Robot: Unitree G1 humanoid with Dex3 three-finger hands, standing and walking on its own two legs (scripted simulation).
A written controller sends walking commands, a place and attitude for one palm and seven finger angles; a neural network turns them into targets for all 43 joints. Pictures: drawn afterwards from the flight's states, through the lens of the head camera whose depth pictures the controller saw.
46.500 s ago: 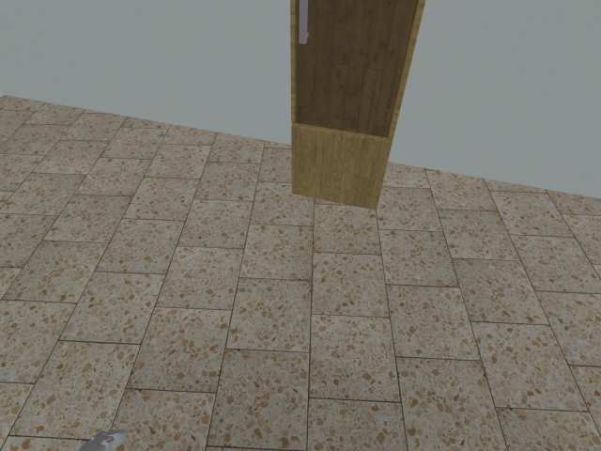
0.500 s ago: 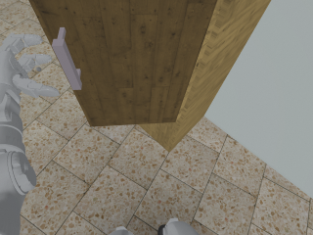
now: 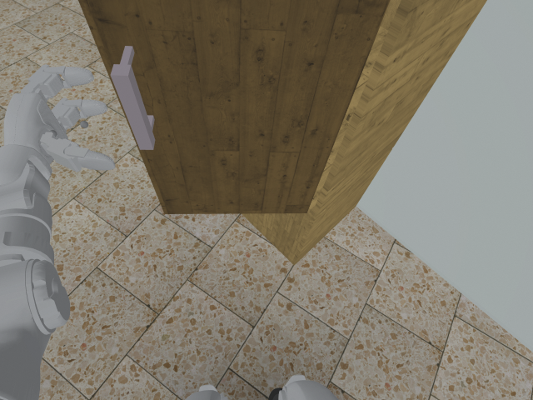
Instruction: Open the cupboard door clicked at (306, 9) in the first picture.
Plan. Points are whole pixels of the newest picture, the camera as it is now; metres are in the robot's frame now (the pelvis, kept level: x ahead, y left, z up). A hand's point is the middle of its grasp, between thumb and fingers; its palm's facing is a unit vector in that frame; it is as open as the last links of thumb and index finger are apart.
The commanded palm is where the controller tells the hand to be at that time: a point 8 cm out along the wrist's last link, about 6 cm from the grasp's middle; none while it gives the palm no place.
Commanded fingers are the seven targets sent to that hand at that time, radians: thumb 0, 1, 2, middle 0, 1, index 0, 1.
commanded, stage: move the hooked fingers beside the handle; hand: left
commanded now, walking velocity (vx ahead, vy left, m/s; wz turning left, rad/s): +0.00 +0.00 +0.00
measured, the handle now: (138, 101) +0.54 +0.17 +0.10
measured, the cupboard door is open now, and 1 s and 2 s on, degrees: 49 49 46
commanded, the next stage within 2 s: slide the fingers in behind the handle in 0.14 s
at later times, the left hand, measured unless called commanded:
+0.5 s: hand (94, 118) +0.50 +0.23 +0.10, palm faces -0.04 -1.00 +0.02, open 14.0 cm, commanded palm +0.48 +0.27 +0.10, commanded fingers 0.00 -0.50 0.30 -0.30 -1.20 -0.30 -1.20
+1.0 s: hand (108, 124) +0.49 +0.21 +0.10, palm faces +0.02 -1.00 +0.01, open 14.2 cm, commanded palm +0.47 +0.23 +0.10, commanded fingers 0.00 -0.50 0.30 -0.30 -1.20 -0.30 -1.20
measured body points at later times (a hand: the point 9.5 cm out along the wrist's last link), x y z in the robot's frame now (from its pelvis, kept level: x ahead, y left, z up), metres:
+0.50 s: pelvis +0.01 +0.01 +0.00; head +0.12 +0.03 +0.44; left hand +0.50 +0.28 +0.10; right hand -0.01 -0.26 -0.10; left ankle -0.02 +0.08 -0.70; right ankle +0.01 -0.10 -0.70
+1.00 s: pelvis +0.00 +0.01 +0.00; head +0.10 +0.03 +0.44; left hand +0.48 +0.26 +0.10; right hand +0.02 -0.26 -0.12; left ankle -0.02 +0.08 -0.70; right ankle +0.01 -0.10 -0.70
